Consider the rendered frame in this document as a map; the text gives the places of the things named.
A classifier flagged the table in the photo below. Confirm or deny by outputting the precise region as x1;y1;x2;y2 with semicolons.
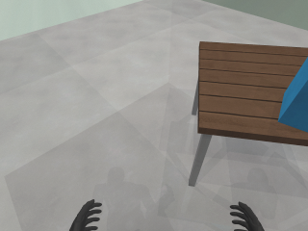
189;41;308;187

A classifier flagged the carton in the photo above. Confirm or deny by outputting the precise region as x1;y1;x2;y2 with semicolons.
278;57;308;133

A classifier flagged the robot right hand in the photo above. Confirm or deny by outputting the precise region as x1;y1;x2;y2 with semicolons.
230;201;265;231

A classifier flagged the robot left hand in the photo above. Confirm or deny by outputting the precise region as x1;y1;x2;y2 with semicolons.
69;199;102;231

